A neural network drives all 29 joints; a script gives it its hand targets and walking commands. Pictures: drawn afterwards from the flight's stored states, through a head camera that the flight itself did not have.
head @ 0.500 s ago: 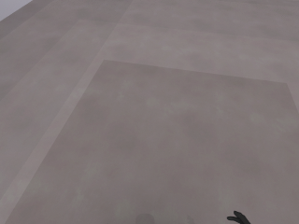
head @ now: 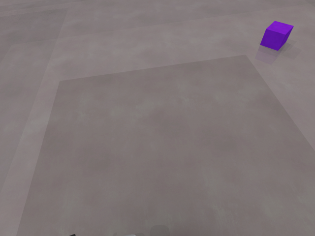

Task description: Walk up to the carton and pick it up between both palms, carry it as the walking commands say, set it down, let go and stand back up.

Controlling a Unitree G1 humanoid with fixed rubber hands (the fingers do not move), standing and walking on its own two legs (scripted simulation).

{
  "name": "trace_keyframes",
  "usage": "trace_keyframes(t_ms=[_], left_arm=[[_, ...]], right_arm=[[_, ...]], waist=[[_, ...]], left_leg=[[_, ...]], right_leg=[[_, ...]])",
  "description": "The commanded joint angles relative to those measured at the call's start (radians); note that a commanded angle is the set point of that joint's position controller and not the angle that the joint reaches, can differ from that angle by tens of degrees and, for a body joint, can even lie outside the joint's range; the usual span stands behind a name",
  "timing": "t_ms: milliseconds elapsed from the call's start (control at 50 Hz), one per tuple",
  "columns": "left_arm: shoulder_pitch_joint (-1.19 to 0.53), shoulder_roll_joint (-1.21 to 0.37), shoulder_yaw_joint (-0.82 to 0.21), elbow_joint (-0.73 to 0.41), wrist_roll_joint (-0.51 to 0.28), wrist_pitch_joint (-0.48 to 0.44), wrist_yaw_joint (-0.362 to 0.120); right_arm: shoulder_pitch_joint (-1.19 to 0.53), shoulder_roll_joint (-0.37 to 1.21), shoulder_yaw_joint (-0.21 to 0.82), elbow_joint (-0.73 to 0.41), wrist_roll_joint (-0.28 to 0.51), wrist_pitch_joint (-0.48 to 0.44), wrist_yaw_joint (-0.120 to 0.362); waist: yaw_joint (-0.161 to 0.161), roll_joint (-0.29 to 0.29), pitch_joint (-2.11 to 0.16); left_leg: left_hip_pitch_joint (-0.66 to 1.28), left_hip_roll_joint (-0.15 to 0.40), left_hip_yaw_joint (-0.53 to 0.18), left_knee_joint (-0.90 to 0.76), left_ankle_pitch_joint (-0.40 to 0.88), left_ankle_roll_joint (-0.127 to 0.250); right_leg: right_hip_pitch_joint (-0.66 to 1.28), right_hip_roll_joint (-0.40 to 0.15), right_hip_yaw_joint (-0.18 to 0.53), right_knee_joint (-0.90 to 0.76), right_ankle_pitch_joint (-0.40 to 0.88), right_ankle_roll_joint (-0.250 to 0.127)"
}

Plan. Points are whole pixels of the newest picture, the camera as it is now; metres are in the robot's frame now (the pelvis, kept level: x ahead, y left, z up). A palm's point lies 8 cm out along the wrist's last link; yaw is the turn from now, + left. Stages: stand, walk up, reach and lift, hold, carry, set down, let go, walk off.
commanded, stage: walk up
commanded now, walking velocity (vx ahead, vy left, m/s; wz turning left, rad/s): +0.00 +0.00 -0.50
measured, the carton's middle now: (276, 35) +2.00 -1.16 -0.68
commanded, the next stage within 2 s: none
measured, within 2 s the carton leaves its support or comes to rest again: neither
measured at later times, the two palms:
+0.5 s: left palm out of the picture +0.01 +0.34 -0.11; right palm (234, 194) +0.25 -0.18 -0.09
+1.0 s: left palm (139, 105) +0.61 +0.11 -0.12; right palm out of the picture +0.06 -0.11 -0.13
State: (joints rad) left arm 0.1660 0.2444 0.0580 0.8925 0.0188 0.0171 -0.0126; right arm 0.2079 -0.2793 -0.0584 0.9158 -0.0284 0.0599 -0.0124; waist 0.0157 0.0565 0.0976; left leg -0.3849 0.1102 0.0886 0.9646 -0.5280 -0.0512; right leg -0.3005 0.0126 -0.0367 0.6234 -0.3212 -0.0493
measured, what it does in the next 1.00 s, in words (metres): walks ahead, turning right: left foot, then right foot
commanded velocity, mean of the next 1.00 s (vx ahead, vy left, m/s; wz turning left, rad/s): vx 0.35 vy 0.09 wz -0.45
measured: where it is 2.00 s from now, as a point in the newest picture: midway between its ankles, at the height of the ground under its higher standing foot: (203, 155)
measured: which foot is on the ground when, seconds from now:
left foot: up 0.00-0.46, down 0.48-1.00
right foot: down 0.00-0.48, up 0.50-0.94, down 0.96-1.00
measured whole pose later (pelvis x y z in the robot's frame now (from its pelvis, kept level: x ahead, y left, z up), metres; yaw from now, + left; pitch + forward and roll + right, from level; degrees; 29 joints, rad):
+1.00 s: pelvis +0.32 +0.01 -0.03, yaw -25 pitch +1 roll -3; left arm -0.05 0.22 0.07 0.84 0.03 -0.03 -0.06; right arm 0.63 -0.19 -0.05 1.09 -0.02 -0.05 -0.02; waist -0.11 0.04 0.08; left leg 0.03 0.19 0.24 0.74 -0.50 -0.07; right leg -0.50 0.04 -0.17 0.68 -0.19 -0.10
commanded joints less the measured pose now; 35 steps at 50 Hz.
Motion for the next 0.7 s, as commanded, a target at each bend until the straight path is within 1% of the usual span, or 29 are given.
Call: trace_keyframes(t_ms=[0,20,40,60,80,100,120,160,200,240,280,340,360,380,400,420,440,460,480,500,520,540,560,580,600,620,660,680], left_arm=[[0.058,0.167,0.044,-0.039,0.004,-0.006,0.023],[0.068,0.204,0.065,0.03,0.021,-0.012,0.025],[0.24,0.223,0.079,0.056,0.031,-0.019,0.043],[0.289,0.238,0.083,0.091,0.025,-0.019,0.054],[0.258,0.227,0.074,0.086,0.021,-0.016,0.061],[0.231,0.211,0.074,0.093,0.021,-0.018,0.062],[0.226,0.196,0.07,0.093,0.017,-0.024,0.061],[0.235,0.183,0.066,0.11,0.017,-0.032,0.058],[0.265,0.185,0.069,0.131,0.02,-0.037,0.06],[0.29,0.191,0.074,0.151,0.024,-0.037,0.063],[0.306,0.204,0.083,0.171,0.028,-0.038,0.067],[0.305,0.223,0.086,0.191,0.027,-0.036,0.068],[0.288,0.226,0.085,0.19,0.024,-0.036,0.069],[0.28,0.228,0.083,0.198,0.02,-0.035,0.064],[0.262,0.227,0.082,0.196,0.018,-0.033,0.064],[0.238,0.224,0.08,0.2,0.014,-0.031,0.06],[0.197,0.211,0.077,0.186,0.012,-0.029,0.05],[0.156,0.142,0.041,0.145,0.015,-0.03,0.026],[0.124,0.021,-0.005,0.088,0.024,-0.044,0.013],[0.146,0.015,0.001,0.056,0.021,-0.05,0.009],[0.137,0.035,0.007,0.065,0.02,-0.051,0.0],[0.155,0.036,0.002,0.071,0.018,-0.053,-0.018],[0.198,0.04,0.005,0.072,0.013,-0.047,-0.033],[0.199,0.037,0.005,0.068,0.012,-0.037,-0.044],[0.191,0.03,0.008,0.059,0.015,-0.027,-0.049],[0.161,0.023,0.009,0.04,0.018,-0.019,-0.053],[0.095,0.011,0.008,0.004,0.02,-0.015,-0.052],[0.056,0.003,0.006,-0.01,0.02,-0.012,-0.052]], right_arm=[[-0.085,-0.071,-0.014,-0.126,0.001,-0.026,0.006],[-0.099,-0.103,-0.043,-0.076,-0.03,-0.022,0.009],[-0.118,-0.085,-0.038,-0.112,-0.034,-0.014,0.025],[-0.158,-0.081,-0.034,-0.129,-0.038,-0.011,0.039],[-0.173,-0.065,-0.028,-0.137,-0.039,-0.007,0.045],[-0.177,-0.061,-0.033,-0.132,-0.04,-0.008,0.048],[-0.176,-0.058,-0.036,-0.131,-0.04,-0.008,0.048],[-0.178,-0.05,-0.04,-0.119,-0.038,-0.009,0.049],[-0.218,-0.039,-0.038,-0.13,-0.033,-0.009,0.049],[-0.253,-0.028,-0.036,-0.14,-0.03,-0.011,0.05],[-0.284,-0.02,-0.033,-0.148,-0.026,-0.015,0.049],[-0.311,-0.019,-0.028,-0.159,-0.018,-0.022,0.049],[-0.298,-0.019,-0.026,-0.161,-0.014,-0.024,0.047],[-0.273,-0.02,-0.025,-0.154,-0.012,-0.027,0.046],[-0.245,-0.019,-0.022,-0.147,-0.009,-0.03,0.043],[-0.186,-0.024,-0.022,-0.128,-0.003,-0.037,0.041],[-0.048,-0.012,-0.02,-0.09,0.007,-0.051,0.038],[0.117,-0.081,-0.039,-0.023,0.01,-0.073,0.024],[0.233,-0.189,-0.062,0.002,-0.003,-0.085,0.002],[0.236,-0.254,-0.081,-0.028,0.004,-0.088,-0.006],[0.183,-0.197,-0.052,-0.038,0.007,-0.095,-0.002],[0.113,-0.129,-0.029,-0.044,0.003,-0.104,0.004],[0.071,-0.083,-0.017,-0.045,0.001,-0.111,0.006],[0.055,-0.049,-0.011,-0.044,0.003,-0.119,0.004],[0.078,-0.032,-0.005,-0.035,0.006,-0.129,0.004],[0.11,-0.026,-0.002,-0.026,0.007,-0.136,0.005],[0.168,-0.015,0.003,-0.008,0.006,-0.147,0.006],[0.2,-0.013,0.002,-0.001,0.006,-0.152,0.006]], waist=[[0.041,-0.228,-0.139],[0.048,-0.203,-0.135],[0.09,-0.132,-0.151],[0.103,-0.128,-0.116],[0.088,-0.128,-0.046],[0.078,-0.158,-0.018],[0.072,-0.157,-0.02],[0.066,-0.156,-0.035],[0.074,-0.152,-0.043],[0.085,-0.171,-0.055],[0.093,-0.196,-0.061],[0.086,-0.213,-0.067],[0.074,-0.218,-0.069],[0.063,-0.239,-0.087],[0.046,-0.238,-0.088],[0.017,-0.235,-0.113],[-0.051,-0.222,-0.153],[-0.125,-0.082,-0.231],[-0.155,0.212,-0.273],[-0.126,0.272,-0.265],[-0.076,0.195,-0.164],[-0.03,0.149,-0.058],[-0.003,0.119,-0.021],[0.006,0.111,0.01],[0.008,0.101,0.028],[0.003,0.106,0.037],[-0.008,0.106,0.042],[-0.02,0.133,0.041]], left_leg=[[-0.172,-0.006,-0.03,0.07,0.069,-0.002],[-0.164,-0.014,-0.027,0.079,0.075,-0.005],[-0.267,0.002,-0.064,0.156,0.107,-0.01],[-0.341,0.03,-0.113,0.154,0.16,-0.01],[-0.367,0.038,-0.13,0.136,0.2,-0.013],[-0.361,0.038,-0.129,0.111,0.239,-0.016],[-0.343,0.035,-0.125,0.11,0.27,-0.018],[-0.303,0.018,-0.107,0.077,0.283,-0.023],[-0.294,0.007,-0.101,0.023,0.27,-0.026],[-0.287,-0.005,-0.096,-0.037,0.255,-0.03],[-0.27,-0.011,-0.091,-0.101,0.246,-0.03],[-0.191,-0.015,-0.09,-0.214,0.229,-0.029],[-0.144,-0.02,-0.087,-0.256,0.224,-0.028],[-0.088,-0.029,-0.072,-0.298,0.213,-0.03],[-0.024,-0.035,-0.067,-0.354,0.208,-0.028],[0.093,-0.043,-0.052,-0.435,0.204,-0.021],[0.335,-0.051,-0.023,-0.58,0.262,-0.006],[0.639,0.05,-0.142,-0.663,0.118,0.021],[0.749,0.291,-0.407,-0.726,-0.146,-0.008],[0.635,0.446,-0.639,-0.841,-0.344,-0.005],[0.462,0.413,-0.596,-0.851,-0.323,-0.003],[0.341,0.351,-0.44,-0.851,-0.221,-0.011],[0.282,0.295,-0.308,-0.84,-0.112,-0.014],[0.255,0.244,-0.213,-0.833,-0.012,-0.007],[0.244,0.216,-0.158,-0.827,0.072,-0.003],[0.253,0.209,-0.125,-0.823,0.144,-0.007],[0.288,0.213,-0.076,-0.799,0.315,0.012],[0.313,0.214,-0.061,-0.793,0.388,0.029]], right_leg=[[0.214,-0.262,0.315,-0.257,0.472,-0.124],[0.181,-0.261,0.333,-0.266,0.464,-0.131],[0.272,-0.354,0.473,-0.346,0.168,-0.142],[0.283,-0.375,0.54,-0.429,-0.109,-0.141],[0.229,-0.37,0.532,-0.451,-0.14,-0.127],[0.199,-0.344,0.493,-0.456,-0.121,-0.116],[0.194,-0.325,0.469,-0.445,-0.066,-0.107],[0.177,-0.307,0.432,-0.432,0.024,-0.106],[0.19,-0.306,0.437,-0.417,0.117,-0.115],[0.213,-0.304,0.445,-0.408,0.167,-0.126],[0.227,-0.305,0.448,-0.404,0.194,-0.135],[0.201,-0.301,0.46,-0.404,0.205,-0.141],[0.183,-0.296,0.454,-0.389,0.232,-0.14],[0.159,-0.283,0.448,-0.386,0.197,-0.139],[0.127,-0.268,0.442,-0.369,0.198,-0.13],[0.081,-0.233,0.415,-0.347,0.13,-0.112],[-0.043,-0.156,0.35,-0.304,-0.087,-0.064],[-0.293,-0.027,0.271,-0.06,-0.245,-0.017],[-0.491,0.043,0.139,0.324,-0.177,0.021],[-0.542,-0.023,0.134,0.535,-0.175,0.048],[-0.513,-0.085,0.179,0.598,-0.103,0.055],[-0.487,-0.113,0.186,0.599,-0.006,0.052],[-0.436,-0.13,0.173,0.585,0.067,0.061],[-0.404,-0.128,0.133,0.577,0.14,0.07],[-0.394,-0.124,0.102,0.579,0.193,0.079],[-0.403,-0.121,0.083,0.579,0.222,0.084],[-0.431,-0.117,0.057,0.569,0.234,0.081],[-0.448,-0.113,0.035,0.553,0.237,0.079]])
